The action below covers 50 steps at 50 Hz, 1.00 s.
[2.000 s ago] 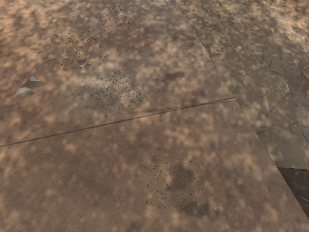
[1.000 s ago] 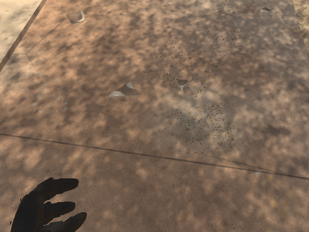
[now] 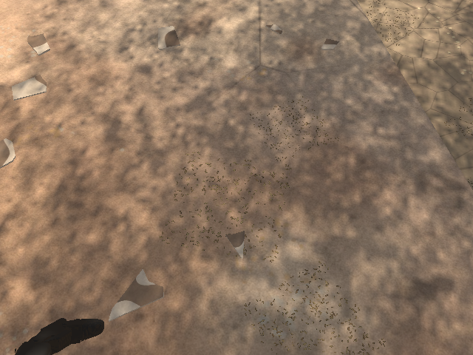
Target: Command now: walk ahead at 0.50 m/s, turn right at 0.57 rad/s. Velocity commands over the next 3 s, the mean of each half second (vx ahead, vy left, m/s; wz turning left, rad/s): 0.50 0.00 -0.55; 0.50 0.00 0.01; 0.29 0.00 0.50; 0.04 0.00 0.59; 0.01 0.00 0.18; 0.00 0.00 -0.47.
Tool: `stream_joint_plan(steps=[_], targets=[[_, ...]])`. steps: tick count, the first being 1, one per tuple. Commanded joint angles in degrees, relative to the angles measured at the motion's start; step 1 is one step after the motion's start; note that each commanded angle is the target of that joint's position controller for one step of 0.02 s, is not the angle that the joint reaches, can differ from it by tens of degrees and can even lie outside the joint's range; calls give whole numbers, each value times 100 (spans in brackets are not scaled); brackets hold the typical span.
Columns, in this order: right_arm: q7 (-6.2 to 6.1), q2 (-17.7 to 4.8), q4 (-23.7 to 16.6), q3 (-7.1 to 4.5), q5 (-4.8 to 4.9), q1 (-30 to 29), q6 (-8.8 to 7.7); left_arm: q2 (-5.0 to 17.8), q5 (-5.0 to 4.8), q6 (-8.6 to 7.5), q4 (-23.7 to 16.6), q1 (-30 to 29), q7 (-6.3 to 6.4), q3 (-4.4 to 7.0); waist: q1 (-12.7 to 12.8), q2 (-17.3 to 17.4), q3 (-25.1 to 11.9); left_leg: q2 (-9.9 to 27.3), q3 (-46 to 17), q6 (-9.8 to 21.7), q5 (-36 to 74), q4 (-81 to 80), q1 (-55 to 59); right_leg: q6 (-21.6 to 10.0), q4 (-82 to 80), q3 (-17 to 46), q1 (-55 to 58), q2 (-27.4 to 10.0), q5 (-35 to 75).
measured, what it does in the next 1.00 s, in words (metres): walks ahead: left foot, then right foot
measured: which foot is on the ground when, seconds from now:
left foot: up 0.00-0.42, down 0.44-0.92, up 0.94-1.00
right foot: down 0.00-0.44, up 0.46-0.90, down 0.92-1.00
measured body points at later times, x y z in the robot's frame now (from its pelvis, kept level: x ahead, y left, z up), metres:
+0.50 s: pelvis +0.29 +0.02 +0.01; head +0.31 +0.02 +0.46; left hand +0.41 +0.29 -0.10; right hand +0.43 -0.27 -0.06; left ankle +0.40 +0.11 -0.71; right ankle +0.12 -0.07 -0.66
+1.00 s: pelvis +0.52 -0.09 +0.02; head +0.54 -0.11 +0.47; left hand +0.79 +0.09 -0.05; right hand +0.46 -0.37 -0.11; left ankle +0.43 +0.09 -0.64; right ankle +0.55 -0.21 -0.71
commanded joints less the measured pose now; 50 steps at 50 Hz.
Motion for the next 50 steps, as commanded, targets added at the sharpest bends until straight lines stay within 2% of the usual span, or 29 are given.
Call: stream_joint_plan(steps=[1, 2, 3, 4, 5, 8, 11, 13, 17, 20, 21, 22, 23, 24, 25, 26, 27, 29, 31, 35, 38, 41, 43, 45, 46, 47, 48, 49, 50], targets=[[112, -831, -1002, -61, 198, -623, -470, 1258, 41, -125, 4, 1886, 83, 415, 1099, -462, -2050, -382, -1531, 130, -146, 3289, -4477, -1607, -2087, 4608, 5163, -2035, -995], [105, -782, -1084, -23, 217, -797, -538, 1077, 25, -181, 35, 1613, 88, 363, 891, -236, -1374, -155, -1464, 221, 378, 2809, -4437, -1397, -2111, 3865, 4336, -1797, -641], [57, -751, -997, -27, 68, -767, -547, 890, 25, -203, -13, 1203, 96, 296, 591, 104, -959, 57, -1456, 190, 694, 2305, -4067, -1209, -2115, 3279, 3456, -1551, 25], [40, -821, -958, -73, -49, -659, -501, 732, 81, -216, -88, 930, 119, 244, 376, 6, -807, 184, -1496, 138, 904, 1946, -3618, -1150, -2198, 2877, 2836, -1368, 648], [53, -816, -940, -88, -86, -575, -430, 702, 131, -217, -138, 807, 140, 225, 241, -92, -730, 216, -1488, 83, 1009, 1780, -3310, -1138, -2319, 2699, 2431, -1256, 966], [49, -546, -983, -17, -145, -678, -286, 834, 95, -247, -2, 909, 233, 263, 194, -45, -551, 149, -1274, -160, 1351, 1021, -3101, -1144, -2456, 2164, 1723, -1064, 1703], [72, -300, -1158, 90, -146, -1368, -276, 955, 42, -202, 137, 1128, 328, 299, 437, -166, -382, -68, -1190, -260, 2591, -326, -2912, -840, -2404, 1742, 1395, -691, 1382], [124, -228, -1245, 131, -96, -1811, -310, 979, 20, -156, 220, 1324, 360, 306, 641, -271, -361, -292, -1146, -259, 3240, -1142, -2556, -665, -2318, 1723, 1292, -582, 937], [224, -461, -1369, 51, 14, -2160, -388, 954, -27, -93, 385, 1676, 386, 304, 738, -408, -371, -441, -1382, -127, 3169, -1866, -2337, -540, -1867, 2364, 1824, -837, 355], [239, -635, -1259, -65, 33, -1658, -452, 892, 14, -51, 396, 1566, 396, 298, 411, -654, -462, -443, -1319, 166, 2569, -2132, -1758, -367, -1311, 2701, 2126, -957, 518], [210, -738, -1127, -139, -17, -1149, -477, 698, 45, -57, 400, 1586, 384, 232, 178, -617, -736, -396, -1237, 348, 2597, -2294, -982, -218, -793, 2523, 2053, -728, 870], [172, -969, -1067, -207, -130, -409, -503, 359, 116, -79, 345, 1650, 356, 100, -133, -198, -1456, 364, -1927, 721, 2418, -2170, 311, -15, 572, 2150, 1588, -428, 477], [181, -1470, -849, -339, -208, 203, -440, -13, -15, -139, 288, 2503, 351, -20, 98, 1459, -2224, 1620, -4405, 1727, 1349, -2535, 2271, 450, 2545, 1350, -351, 446, -1642], [250, -1100, -735, -292, -27, 394, -400, 442, -104, -168, 360, 2518, 366, 26, -24, 1625, -2074, 1894, -5692, 1876, -318, -3125, 2310, 534, 3433, 1401, -1321, 201, -2338], [238, -708, -791, -179, 13, 96, -381, 848, -102, -159, 323, 1871, 370, 136, -169, 946, -1236, 1630, -4976, 1622, -547, -3267, 1632, 545, 3712, 1454, -1579, -31, -1833], [227, -576, -831, -117, -43, -219, -339, 858, -22, -149, 212, 1399, 383, 137, -106, 562, -799, 1368, -4184, 1444, 63, -3290, 972, 551, 3637, 1221, -1485, -221, -1445], [225, -459, -800, -69, -76, -405, -315, 777, 70, -171, 123, 1114, 371, 131, -19, 442, -441, 1128, -3631, 1424, 737, -3404, 393, 553, 3316, 1154, -1407, -360, -1181], [205, -323, -744, -11, -108, -530, -332, 563, 67, -181, 133, 1171, 315, 109, 220, 685, -348, 805, -2963, 1352, 1585, -3629, -161, 552, 2761, 1028, -916, -606, -873], [202, -389, -645, -27, -33, -453, -356, 361, 82, -170, 158, 1184, 286, 47, 266, 729, -381, 750, -2583, 1458, 2111, -3794, -315, 607, 2278, 823, -787, -663, -796], [166, -727, -485, -107, 31, -310, -313, 148, 132, -233, -1, 498, 230, -85, 87, 557, -282, 709, -1977, 1488, 2620, -4019, -419, 697, 789, 611, -637, -725, 195], [157, -832, -327, -116, 105, 3, -234, 160, 106, -310, -112, -65, 178, -101, -96, 519, -195, 596, -1799, 1397, 2798, -3934, -567, 779, -135, 475, -112, -508, 836], [134, -914, -204, -137, 149, 253, -147, 302, 58, -383, -221, -384, 115, -52, -107, 560, -151, 763, -2032, 1303, 2709, -3701, -342, 730, -635, 539, 152, -382, 868], [100, -981, -172, -161, 157, 242, -85, 461, 46, -433, -186, -210, 99, 20, 112, 622, -228, 851, -2196, 1166, 2727, -3420, -241, 612, -952, 548, 633, -331, 683], [87, -781, -179, -85, 115, 218, -67, 787, 97, -447, 97, 762, 175, 206, 647, 501, -789, 429, -1903, 877, 3346, -2273, -602, 358, -1225, 503, 2260, -357, 577], [95, -392, -358, 64, -10, 122, -91, 1190, 214, -435, 203, 1725, 251, 324, 1079, -78, -1618, 31, -1603, 622, 2298, -590, -1527, -11, -1091, 1501, 3762, -1406, 512], [72, 95, -502, 206, 69, 794, -170, 1570, 247, -341, 323, 2039, 245, 409, 822, -1618, -2294, -632, -1122, 309, -298, 1218, -3384, -762, -1570, 3677, 5151, -2637, -637], [53, -473, -417, 65, 195, 608, -188, 1062, 194, -332, 338, 2026, 226, 293, 970, -1149, -1940, -409, -1616, 280, -399, 2039, -3963, -767, -1946, 4093, 4754, -2514, -1535], [60, -718, -513, -29, 242, 202, -179, 797, 143, -342, 355, 1742, 227, 203, 923, -875, -1256, -207, -1623, 311, 94, 2233, -4213, -584, -2051, 3317, 4186, -2339, -1449], [49, -669, -531, -36, 199, 23, -147, 621, 158, -357, 349, 1384, 215, 140, 757, -640, -939, -22, -1531, 282, 529, 2147, -4051, -473, -2190, 2719, 3607, -2095, -939]])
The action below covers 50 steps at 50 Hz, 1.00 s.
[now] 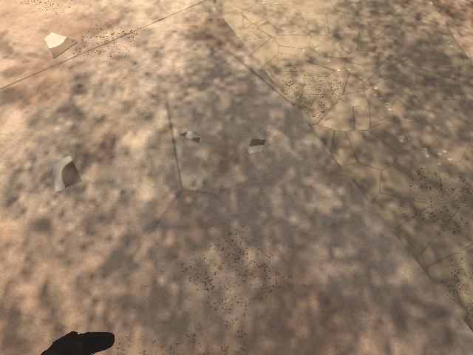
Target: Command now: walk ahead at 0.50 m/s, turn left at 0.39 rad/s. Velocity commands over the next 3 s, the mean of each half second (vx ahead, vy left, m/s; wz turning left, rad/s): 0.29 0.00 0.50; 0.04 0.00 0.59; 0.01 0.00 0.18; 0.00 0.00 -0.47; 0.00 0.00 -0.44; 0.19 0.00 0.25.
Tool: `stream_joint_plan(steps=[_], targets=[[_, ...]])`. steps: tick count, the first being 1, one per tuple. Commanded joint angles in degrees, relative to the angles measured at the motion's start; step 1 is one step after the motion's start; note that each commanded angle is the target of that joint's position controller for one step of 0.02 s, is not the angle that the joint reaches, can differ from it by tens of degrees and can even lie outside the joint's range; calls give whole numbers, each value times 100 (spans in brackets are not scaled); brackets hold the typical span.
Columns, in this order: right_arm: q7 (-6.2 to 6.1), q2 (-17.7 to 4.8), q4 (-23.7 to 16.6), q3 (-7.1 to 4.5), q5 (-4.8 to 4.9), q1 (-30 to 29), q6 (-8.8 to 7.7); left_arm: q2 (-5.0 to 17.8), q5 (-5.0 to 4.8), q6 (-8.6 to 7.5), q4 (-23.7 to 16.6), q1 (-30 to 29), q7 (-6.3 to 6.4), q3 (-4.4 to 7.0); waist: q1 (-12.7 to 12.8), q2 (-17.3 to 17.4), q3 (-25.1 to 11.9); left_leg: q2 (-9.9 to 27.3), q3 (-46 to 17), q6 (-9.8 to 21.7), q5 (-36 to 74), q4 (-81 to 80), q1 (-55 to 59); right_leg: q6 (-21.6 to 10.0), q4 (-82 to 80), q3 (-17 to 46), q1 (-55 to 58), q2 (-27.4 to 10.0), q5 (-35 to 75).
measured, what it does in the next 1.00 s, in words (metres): walks ahead, turning left: left foot, then right foot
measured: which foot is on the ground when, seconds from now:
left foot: up 0.00-0.36, down 0.38-0.84, up 0.86-1.00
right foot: down 0.00-0.38, up 0.40-0.82, down 0.84-1.00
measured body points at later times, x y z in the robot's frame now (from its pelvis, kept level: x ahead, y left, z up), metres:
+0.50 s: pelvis +0.19 +0.04 -0.01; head +0.25 +0.07 +0.44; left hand +0.24 +0.35 -0.13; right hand +0.45 -0.17 -0.09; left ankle +0.27 +0.14 -0.73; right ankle +0.14 -0.12 -0.64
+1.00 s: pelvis +0.26 +0.01 +0.01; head +0.30 +0.01 +0.46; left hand +0.22 +0.32 -0.08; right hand +0.56 -0.15 -0.09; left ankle +0.19 +0.12 -0.65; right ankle +0.34 -0.08 -0.73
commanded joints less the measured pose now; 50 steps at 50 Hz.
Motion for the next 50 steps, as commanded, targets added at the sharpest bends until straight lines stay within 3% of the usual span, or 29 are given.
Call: stream_joint_plan(steps=[1, 3, 5, 7, 11, 15, 17, 18, 19, 20, 21, 22, 23, 24, 25, 26, 28, 31, 35, 39, 41, 42, 43, 44, 45, 46, 48, 50], targets=[[-25, -636, -641, -180, -22, -468, -83, 631, 11, -5, 111, 985, 19, 236, 652, -834, -374, 544, -201, -10, 593, 1008, -2609, -963, -1639, 2061, 2405, -1685, -454], [11, -422, -643, -173, -11, -404, 40, 540, 59, -75, 182, 717, 22, 239, 412, -909, -170, 704, -193, -64, 954, 812, -2160, -919, -1967, 1380, 1776, -1502, 197], [26, -276, -732, -154, -29, -523, 128, 635, 49, -147, 291, 671, 44, 292, 330, -699, -36, 739, -186, -137, 1226, 631, -2196, -982, -2159, 918, 1571, -1526, 771], [31, -233, -882, -146, -93, -756, 164, 760, 66, -151, 377, 579, 90, 335, 278, -548, 139, 693, -127, -241, 1565, 72, -2236, -1000, -2115, 383, 1472, -1504, 2047], [200, -62, -1131, -66, -139, -1326, 130, 1004, 26, -17, 481, 575, 223, 396, 457, -516, 85, 485, 385, -192, 2751, -1484, -1511, -809, -1852, -583, 1365, -1250, 3030], [356, -326, -1421, -180, -152, -1580, 208, 1240, -160, 125, 587, 680, 268, 480, 438, -583, -86, 327, 515, 90, 2411, -2113, -1286, -633, -1249, -686, 1991, -1508, 3304], [372, -573, -1419, -311, -190, -1202, 247, 1342, -266, 201, 556, 585, 297, 534, 175, -628, -331, 38, 728, 329, 1985, -2365, -717, -486, -353, -764, 2104, -1480, 4007], [333, -783, -1280, -438, -195, -626, 242, 1252, -281, 241, 535, 561, 303, 511, -131, -435, -626, -203, 822, 502, 2353, -2799, 67, -308, 599, -912, 1946, -1242, 3880], [199, -1190, -1217, -583, -194, -195, 256, 1072, -134, 232, 532, 892, 279, 442, -269, 274, -971, 97, 215, 766, 4327, -3046, 1246, 62, 2019, -1014, 1097, -826, 2438], [68, -1708, -1385, -602, -230, -418, 296, 419, 276, 217, 398, 1474, 201, 235, 386, 1794, -1394, 1528, -1791, 1658, 7216, -2455, 2797, 494, 4096, -849, -903, 59, -2908], [144, -1530, -1671, -514, -301, -470, 231, 784, 130, 192, 416, 1623, 127, 216, 141, 1249, -2701, 2222, -3488, 2493, 5676, -3155, 3173, 527, 5077, 512, -1334, 364, -3235], [199, -1195, -1723, -450, -248, -728, 199, 1135, -84, 227, 358, 1010, 112, 317, -32, 446, -2203, 1887, -2908, 2212, 4615, -3465, 2738, 428, 5066, 730, -1616, 102, -2619], [181, -1004, -1673, -399, -142, -990, 194, 1064, -90, 271, 251, 706, 157, 298, 101, 160, -1514, 1581, -2401, 1869, 3791, -3587, 2073, 385, 4667, 655, -1783, -65, -2109], [140, -860, -1675, -353, -94, -1190, 223, 1007, -16, 332, 298, 607, 232, 293, 230, -61, -1102, 1360, -2111, 1637, 3334, -3712, 1420, 399, 4263, 675, -1677, -236, -1802], [95, -826, -1706, -336, -131, -1366, 258, 1043, 16, 394, 281, 617, 275, 309, 390, 49, -900, 1201, -1922, 1535, 3168, -3835, 803, 399, 3884, 710, -1334, -293, -1601], [69, -855, -1752, -341, -217, -1462, 282, 1028, 29, 439, 302, 677, 281, 314, 488, 187, -849, 1065, -1801, 1471, 3170, -3924, 403, 408, 3657, 650, -995, -226, -1462], [10, -913, -1759, -374, -266, -1486, 292, 856, 51, 464, 358, 765, 310, 271, 527, 306, -919, 928, -1619, 1460, 3445, -3921, 167, 491, 3073, 579, -730, -101, -1348], [-103, -1005, -1738, -420, -197, -1420, 358, 746, 51, 501, 330, 569, 333, 226, 438, 339, -1021, 824, -1693, 1392, 2765, -3907, 115, 603, 2401, 669, -627, -15, -1021], [-152, -973, -1769, -425, -192, -1486, 468, 742, 9, 505, 243, 290, 290, 229, 326, 601, -807, 631, -1983, 1199, 1258, -4013, -148, 602, 1668, 730, -385, 100, -738], [-126, -929, -1761, -426, -168, -1388, 542, 794, -39, 381, 194, 264, 209, 267, 260, 806, -759, 631, -2450, 1106, 1344, -3803, 150, 439, 720, 719, -24, 215, -869], [-141, -878, -1772, -408, -87, -1471, 590, 819, -42, 330, 295, 596, 163, 321, 482, 777, -735, 417, -2447, 877, 1429, -3508, 20, 248, -494, 596, 694, 183, -233], [-147, -709, -1760, -358, -72, -1303, 594, 1108, 28, 332, 312, 761, 179, 409, 461, 378, -794, 116, -2148, 592, 803, -3015, -420, -10, -934, 1056, 1310, -495, -23], [-134, -505, -1886, -315, -66, -1168, 571, 1671, 168, 399, 283, 625, 215, 525, 175, -1236, -573, -762, -934, 210, -412, -1850, -1542, -742, -1256, 2401, 1616, -1693, 506], [-122, -918, -1883, -440, -138, -1203, 495, 1467, 303, 398, 204, 536, 207, 501, 315, -1694, -493, -813, -497, -83, -898, -379, -1838, -1381, -1452, 3139, 1230, -2307, 1049], [-101, -1174, -1755, -544, -143, -1073, 488, 1167, 252, 388, 57, 220, 246, 407, 203, -1229, -466, -571, -564, -207, -551, 395, -1788, -1333, -1312, 2701, 1146, -2166, 1237], [-106, -1127, -1588, -562, -114, -941, 538, 956, 156, 398, 7, -19, 277, 359, 124, -947, -391, -515, -466, -308, -228, 708, -1767, -1054, -1193, 2089, 1125, -1767, 1221], [-121, -813, -1480, -487, -115, -842, 649, 808, 20, 433, -21, -62, 324, 297, 192, -875, -283, -433, -327, -496, 188, 1270, -1973, -903, -1097, 1464, 1310, -1448, 1398], [-91, -626, -1608, -409, -51, -1111, 665, 848, 57, 501, 5, 110, 356, 306, 344, -973, -214, -309, 8, -597, 411, 948, -2013, -956, -1162, 1025, 1468, -1288, 1483]])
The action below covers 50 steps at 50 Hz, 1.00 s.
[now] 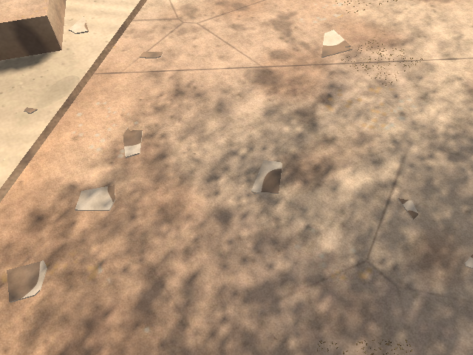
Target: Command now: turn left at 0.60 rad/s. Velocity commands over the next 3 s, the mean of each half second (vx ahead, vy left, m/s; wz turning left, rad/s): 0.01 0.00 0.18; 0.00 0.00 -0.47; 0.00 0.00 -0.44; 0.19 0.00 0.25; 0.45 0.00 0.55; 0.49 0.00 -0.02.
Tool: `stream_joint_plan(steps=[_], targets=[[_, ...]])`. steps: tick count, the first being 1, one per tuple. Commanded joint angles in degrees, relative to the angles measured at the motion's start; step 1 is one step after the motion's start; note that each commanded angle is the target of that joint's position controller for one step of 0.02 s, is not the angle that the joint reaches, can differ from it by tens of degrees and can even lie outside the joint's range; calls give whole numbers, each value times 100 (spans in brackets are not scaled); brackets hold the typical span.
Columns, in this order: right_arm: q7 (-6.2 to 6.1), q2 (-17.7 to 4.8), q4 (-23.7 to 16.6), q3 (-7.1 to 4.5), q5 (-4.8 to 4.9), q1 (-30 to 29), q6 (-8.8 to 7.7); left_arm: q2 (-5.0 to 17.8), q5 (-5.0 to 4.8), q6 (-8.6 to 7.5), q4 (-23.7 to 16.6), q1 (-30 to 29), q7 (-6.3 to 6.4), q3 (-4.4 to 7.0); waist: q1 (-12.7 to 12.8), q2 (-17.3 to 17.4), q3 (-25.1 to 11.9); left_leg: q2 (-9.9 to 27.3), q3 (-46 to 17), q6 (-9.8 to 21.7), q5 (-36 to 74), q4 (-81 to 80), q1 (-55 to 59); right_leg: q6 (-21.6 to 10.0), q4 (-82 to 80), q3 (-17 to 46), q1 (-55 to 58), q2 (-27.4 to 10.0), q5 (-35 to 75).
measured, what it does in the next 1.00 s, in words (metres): steps on the spot: left foot, then right foot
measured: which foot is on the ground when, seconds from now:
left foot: up 0.00-0.22, down 0.24-0.66, up 0.68-1.00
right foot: down 0.00-0.24, up 0.26-0.64, down 0.66-1.00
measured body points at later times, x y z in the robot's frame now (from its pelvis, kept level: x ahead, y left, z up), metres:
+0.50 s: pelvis -0.01 +0.04 +0.00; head +0.01 +0.05 +0.45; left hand +0.06 +0.33 -0.13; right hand +0.20 -0.18 -0.09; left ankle -0.02 +0.14 -0.74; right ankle -0.02 -0.10 -0.71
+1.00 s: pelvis -0.03 +0.00 +0.01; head +0.00 -0.04 +0.45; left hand +0.17 +0.25 -0.07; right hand +0.07 -0.32 -0.11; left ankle +0.03 +0.17 -0.68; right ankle -0.04 -0.08 -0.74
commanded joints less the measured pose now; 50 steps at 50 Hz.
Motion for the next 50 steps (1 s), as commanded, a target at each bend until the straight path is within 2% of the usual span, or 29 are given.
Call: stream_joint_plan(steps=[1, 3, 5, 8, 10, 11, 12, 13, 14, 15, 16, 18, 19, 22, 24, 27, 30, 32, 33, 34, 35, 36, 37, 38, 39, 42, 47, 50], targets=[[13, -237, -467, -57, 63, -176, -28, 822, 3, 4, -427, -211, 79, 188, 73, -1177, -325, 342, 309, -223, 192, 13, -621, -1115, -848, 813, 1029, -1225, 1806], [42, -125, -586, 13, 29, -413, -46, 955, 11, 50, -380, -16, 78, 240, 239, -1291, -473, 508, 389, -261, 76, -628, -366, -1203, -776, 747, 1282, -1335, 1972], [83, -12, -635, 89, -23, -451, -63, 1112, -30, 75, -370, -51, 22, 292, 250, -1355, -588, 563, 544, -185, -144, -1330, 271, -1246, -719, 615, 1120, -1406, 2207], [108, -124, -555, 72, -19, -304, -55, 1216, -135, 74, -313, -58, -69, 317, 214, -1431, -651, 473, 751, -33, -8, -2293, 926, -1269, -577, 634, 1030, -1516, 2405], [133, -73, -372, 70, -33, 42, -56, 1177, -241, 72, -256, -176, -89, 283, -25, -1323, -629, 381, 875, 212, 931, -3662, 1643, -1092, -276, 527, 827, -1426, 2323], [127, -119, -309, 62, -52, 148, -62, 1032, -282, 48, -143, -3, -95, 227, -87, -1164, -617, 370, 804, 389, 1596, -4436, 2237, -811, -100, 401, 519, -1299, 1990], [87, -346, -336, 32, -66, 212, -61, 759, -147, -8, -57, 275, -131, 132, 1, -517, -886, 932, 47, 567, 2672, -4497, 3174, -315, 398, 84, -74, -1002, 1033], [-1, -813, -480, -21, -133, 94, -34, 338, 186, -88, -198, 365, -214, -38, 238, 1199, -1056, 2256, -1334, 1177, 4826, -4109, 3763, 277, 1487, -468, -1144, -405, -1524], [52, -347, -434, 120, -322, 21, -137, 583, 45, -73, -257, -84, -145, 34, -164, 1043, -1088, 2605, -1458, 1984, 4126, -4308, 2870, 444, 1947, -5, -1120, -352, -2304], [100, -72, -356, 211, -377, -185, -247, 802, -93, -29, -171, -123, -124, 96, -113, 688, -816, 2278, -1097, 1916, 3416, -4478, 2569, 496, 2245, 129, -971, -433, -2157], [105, 3, -237, 230, -354, -377, -324, 771, -128, 20, -65, -40, -113, 116, -37, 709, -668, 1991, -763, 1661, 2971, -4509, 2479, 512, 2293, 161, -1007, -429, -1888], [91, -20, -111, 245, -286, -632, -418, 786, -90, 130, 145, 217, -63, 152, 42, 695, -462, 1815, -356, 1465, 3170, -4508, 2177, 598, 2398, 247, -789, -424, -1409], [72, -13, -60, 249, -293, -692, -426, 753, -115, 140, 183, 295, -65, 145, 87, 642, -424, 1737, -168, 1445, 3280, -4485, 2044, 613, 2380, 214, -622, -356, -1281], [-14, -208, 57, 151, -235, -647, -345, 767, -194, 142, 72, 174, -58, 143, -76, 570, -359, 1872, -108, 1618, 3237, -4361, 2270, 580, 2270, 46, -805, -256, -1339], [-62, -306, 131, 94, -186, -578, -277, 750, -212, 156, -20, 119, -53, 138, -164, 501, -360, 2111, -273, 1768, 3201, -4342, 2456, 540, 2262, -1, -956, -262, -1505], [-96, -337, 184, 49, -158, -681, -215, 698, -212, 194, -106, 160, -81, 131, -158, 446, -400, 2314, -300, 1842, 3359, -4304, 2550, 450, 2117, -113, -907, -266, -1521], [-113, -379, 233, 9, -95, -869, -175, 662, -204, 219, -132, 362, -164, 135, -6, 453, -501, 2321, -67, 1705, 3523, -4089, 2513, 266, 1506, -307, -493, -175, -1187], [-135, -369, 305, -11, 14, -965, -140, 669, -178, 208, -66, 694, -223, 162, 222, 380, -532, 2098, 301, 1316, 3040, -3625, 2270, -9, 314, -460, 135, 4, -179], [-130, -226, 418, -1, 20, -688, -146, 931, -120, 189, -94, 762, -200, 239, 172, -223, -486, 1704, 726, 830, 2053, -2880, 1816, -272, -391, 162, 594, -189, 938], [-107, 112, 206, 93, -272, -734, -179, 1700, -137, 155, -228, 796, -97, 419, -60, -1969, -475, 817, 1399, 114, -237, -1266, 277, -1015, -564, 2243, 1378, -1619, 3209], [-152, 17, 17, 78, -222, -1424, -218, 1648, 86, 45, -330, 928, -164, 368, 419, -1831, -582, 276, 592, 32, -1730, -130, -337, -1995, -871, 3117, 1157, -2208, 3463], [-158, -153, 67, 16, -114, -1382, -221, 1506, 131, -77, -372, 789, -200, 324, 325, -1139, -548, 450, 237, 77, -1506, 422, -488, -1971, -875, 2731, 1189, -1995, 3097], [-162, -201, 173, -20, -72, -1226, -211, 1390, 24, -140, -392, 501, -179, 315, 139, -850, -440, 576, 156, 110, -959, 464, -585, -1651, -789, 2276, 1208, -1655, 2692], [-188, -237, 293, -49, -97, -1105, -200, 1259, -95, -139, -436, 283, -148, 283, 57, -655, -396, 643, 126, 85, -558, 306, -643, -1395, -764, 2038, 1245, -1431, 2421], [-206, -278, 342, -73, -124, -1034, -196, 1150, -175, -121, -472, 163, -97, 237, -4, -708, -418, 675, 96, 29, -209, 209, -545, -1275, -779, 1897, 1237, -1284, 2410], [-171, -161, 426, -61, -59, -842, -233, 1076, -152, -50, -558, 270, -23, 206, -13, -838, -605, 524, 157, -125, 312, 38, -284, -1263, -811, 1725, 1315, -1042, 2454], [-167, -134, 404, -39, -58, -987, -304, 1234, -154, 47, -649, 325, 37, 276, 115, -1013, -453, 471, 67, -270, 466, -1248, -137, -1267, -843, 2030, 1258, -919, 1469], [-124, -157, 417, -31, -51, -983, -371, 1304, -138, 91, -725, 219, 23, 309, 150, -1117, -381, 412, 31, -270, 408, -1807, 233, -1290, -807, 2281, 909, -848, 1046]])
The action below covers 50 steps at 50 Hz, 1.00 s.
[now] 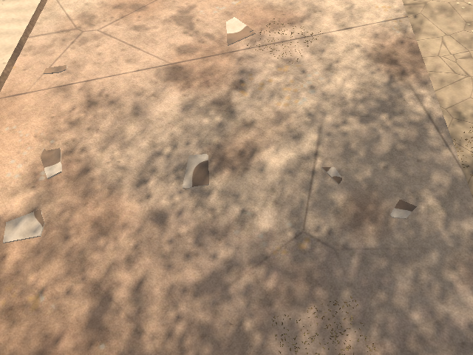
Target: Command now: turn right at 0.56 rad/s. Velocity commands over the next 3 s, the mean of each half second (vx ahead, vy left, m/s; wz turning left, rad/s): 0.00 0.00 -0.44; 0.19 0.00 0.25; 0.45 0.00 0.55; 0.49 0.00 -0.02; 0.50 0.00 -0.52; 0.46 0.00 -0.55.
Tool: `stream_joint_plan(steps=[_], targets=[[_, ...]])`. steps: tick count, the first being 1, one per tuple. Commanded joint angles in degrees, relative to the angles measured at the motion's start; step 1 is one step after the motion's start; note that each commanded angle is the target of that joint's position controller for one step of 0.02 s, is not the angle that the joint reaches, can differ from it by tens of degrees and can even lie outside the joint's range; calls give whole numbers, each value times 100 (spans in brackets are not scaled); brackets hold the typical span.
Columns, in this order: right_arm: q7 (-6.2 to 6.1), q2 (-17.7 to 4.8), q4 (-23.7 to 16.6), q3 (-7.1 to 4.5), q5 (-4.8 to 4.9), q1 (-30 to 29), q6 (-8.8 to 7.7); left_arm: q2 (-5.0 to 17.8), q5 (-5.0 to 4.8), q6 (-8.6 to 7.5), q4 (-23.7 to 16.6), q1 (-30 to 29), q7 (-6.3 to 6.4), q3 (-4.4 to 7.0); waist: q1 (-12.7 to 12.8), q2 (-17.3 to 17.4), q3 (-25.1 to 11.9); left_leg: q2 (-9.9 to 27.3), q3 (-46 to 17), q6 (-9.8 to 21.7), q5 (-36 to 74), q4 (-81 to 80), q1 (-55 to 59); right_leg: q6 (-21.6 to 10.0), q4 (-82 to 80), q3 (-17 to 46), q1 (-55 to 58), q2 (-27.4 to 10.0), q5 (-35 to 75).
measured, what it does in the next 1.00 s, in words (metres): steps on the spot: left foot, then right foot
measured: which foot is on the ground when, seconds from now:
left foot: up 0.00-0.18, down 0.20-0.64, up 0.66-1.00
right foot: down 0.00-0.20, up 0.22-0.54, down 0.56-1.00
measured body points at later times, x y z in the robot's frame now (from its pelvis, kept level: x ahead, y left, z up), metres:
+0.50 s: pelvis +0.01 +0.03 -0.01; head +0.05 +0.04 +0.44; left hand +0.21 +0.27 -0.11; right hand +0.07 -0.26 -0.11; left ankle +0.04 +0.16 -0.75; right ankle -0.04 -0.10 -0.72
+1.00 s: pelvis +0.09 +0.04 -0.02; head +0.12 +0.06 +0.43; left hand +0.15 +0.34 -0.14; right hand +0.25 -0.24 -0.11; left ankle +0.17 +0.15 -0.74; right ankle -0.03 -0.10 -0.75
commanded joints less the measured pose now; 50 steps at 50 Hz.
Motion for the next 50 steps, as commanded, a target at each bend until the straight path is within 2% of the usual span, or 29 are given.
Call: stream_joint_plan(steps=[1, 7, 9, 10, 11, 12, 13, 15, 16, 19, 22, 24, 26, 27, 28, 29, 30, 31, 32, 33, 34, 35, 36, 37, 39, 42, 44, 48, 50], targets=[[38, -429, -420, -73, 10, -297, -162, 1092, 14, -7, -394, -49, 15, 319, 127, -984, -530, -77, -19, -11, -63, -532, -207, -916, -521, 1653, 623, -1331, 921], [193, -528, -373, -91, 54, 33, -350, 1075, -53, 91, -558, -390, -29, 328, 6, -1058, -773, -218, -17, 194, 2, -1747, 604, -810, -55, 2304, 631, -1222, 1903], [230, -577, -248, -131, 38, 418, -394, 982, -132, 132, -617, -553, 8, 298, -243, -942, -827, -93, 69, 363, 1168, -3012, 1442, -467, 263, 2220, 329, -907, 1492], [205, -874, -262, -194, -38, 529, -376, 756, -87, 128, -615, -311, 11, 235, -138, -339, -999, 738, -599, 671, 1645, -3191, 2142, -153, 905, 1816, -204, -559, 223], [160, -1281, -372, -233, -131, 221, -304, 527, -28, 96, -623, 150, -8, 182, 299, 1163, -826, 1801, -1859, 1417, 2988, -3168, 2510, 228, 2008, 684, -1332, 455, -2120], [187, -1078, -389, -187, -260, 332, -314, 1013, 9, 52, -624, 98, 9, 326, 78, 1200, -741, 2416, -2482, 2183, 3071, -3246, 2033, 513, 3319, 372, -1696, 320, -2775], [180, -797, -459, -87, -199, 130, -332, 1273, -4, 55, -529, 146, 13, 429, 144, 759, -619, 2214, -2064, 2202, 2750, -3209, 1851, 636, 3965, 399, -1699, 78, -2389], [153, -522, -480, 14, -46, -141, -306, 1045, 11, 141, -339, 165, 40, 412, 141, 564, -447, 1524, -1187, 1793, 2143, -3133, 1814, 823, 4329, 333, -1794, 40, -1734], [136, -513, -447, 46, -15, -106, -293, 885, -1, 167, -340, 150, 29, 363, 86, 606, -401, 1438, -1004, 1808, 2391, -3110, 1836, 894, 4391, 310, -1823, 62, -1571], [103, -542, -330, 71, -65, 190, -237, 601, -47, 134, -477, -148, 11, 238, -113, 771, -501, 1286, -615, 1900, 2768, -3078, 2167, 984, 3575, 11, -1680, -27, -1414], [128, -659, -302, 66, -53, 136, -183, 366, 20, 116, -533, -297, -19, 102, -198, 908, -647, 1304, -436, 1895, 2933, -2982, 2140, 983, 2230, -332, -937, -329, -1504], [165, -807, -237, 42, -24, 249, -136, 421, -3, 106, -506, -294, -36, 95, -281, 984, -659, 1354, -479, 1915, 3099, -2919, 2027, 955, 1498, -598, -494, -328, -1336], [188, -779, -177, 83, 53, 215, -115, 431, -3, 100, -331, 29, -54, 114, -97, 864, -646, 1287, -434, 1785, 3038, -2716, 1866, 807, 229, -753, 127, -258, -400], [208, -582, -82, 167, 83, 355, -144, 374, 45, 92, -241, 152, -56, 94, -17, 710, -598, 1168, -416, 1558, 2769, -2681, 1556, 647, -717, -667, 728, -280, 338], [261, -376, 0, 265, 2, 590, -235, 562, 102, 92, -258, 202, -13, 107, -82, 345, -753, 1012, -343, 1135, 2214, -2637, 1044, 477, -747, -143, 1573, -707, 1228], [334, -205, -20, 330, -159, 809, -338, 1072, 172, 117, -288, 140, 48, 204, -366, -741, -889, 510, 127, 714, 1105, -2383, 719, 107, -246, 422, 1754, -1396, 2275], [320, -225, 28, 342, -120, 620, -338, 653, 234, 83, -269, -78, -16, 99, -292, -911, -950, 447, 276, 474, 407, -2563, 1319, -226, -229, 338, 930, -1488, 1536], [301, -479, -7, 295, -92, 295, -303, 516, 231, 30, -340, -252, -63, 73, -164, -700, -674, 353, 304, 372, 685, -2438, 1263, -171, -286, 172, 811, -1210, 830], [265, -519, -16, 278, -35, 148, -269, 641, 239, 0, -280, -95, -53, 124, 2, -779, -647, 158, 454, 365, 562, -2125, 1000, -86, -423, 110, 897, -1065, -122], [216, -505, -39, 271, 30, 113, -223, 831, 197, -20, -244, 69, -22, 183, 123, -1062, -496, -21, 674, 374, 81, -1644, 583, -178, -684, 366, 917, -1222, -1165], [195, -535, -117, 250, 77, 53, -204, 988, 130, -41, -186, 316, 10, 239, 254, -1309, -209, -55, 805, 419, -484, -1098, 26, -431, -1040, 879, 857, -1647, -2173], [203, -627, -257, 208, 132, -203, -218, 1052, 120, -88, -127, 667, 48, 266, 484, -1447, 139, 113, 615, 510, -1104, -158, -647, -731, -1414, 1477, 792, -2129, -2684], [225, -642, -329, 149, 199, -263, -235, 956, 134, -183, -51, 863, 75, 246, 496, -1356, 395, 309, 283, 617, -1369, 704, -1343, -941, -1587, 1835, 906, -2472, -2648], [248, -575, -285, 120, 232, -80, -253, 790, 85, -285, -42, 805, 96, 209, 365, -1171, 455, 442, 26, 696, -1168, 1063, -1758, -953, -1629, 1773, 1136, -2510, -2522], [310, -478, -206, 109, 190, 73, -298, 582, 23, -410, -96, 510, 107, 175, 217, -878, 363, 592, -6, 714, -592, 875, -1894, -759, -1748, 1119, 1463, -2313, -1862], [449, -254, -221, 195, 125, 36, -331, 659, 87, -482, -144, 248, 51, 238, 173, -613, 107, 663, 408, 557, 192, 223, -1256, -615, -1765, 38, 1277, -1979, -590], [533, -166, -315, 265, 103, -51, -319, 804, 46, -508, -117, 240, -11, 310, 203, -608, 32, 659, 598, 503, 422, -387, -700, -590, -1719, -470, 973, -1893, -267], [569, -370, -494, 258, 117, -38, -260, 1029, -107, -506, 29, 403, -134, 417, 157, -650, 83, 509, 908, 691, 411, -990, -101, -554, -1484, -757, 748, -2111, -591], [549, -497, -390, 170, 105, 479, -248, 1023, -138, -470, 49, 287, -156, 411, -205, -496, -29, 200, 1228, 935, 482, -1383, 785, -351, -707, -1131, 394, -2025, 23]])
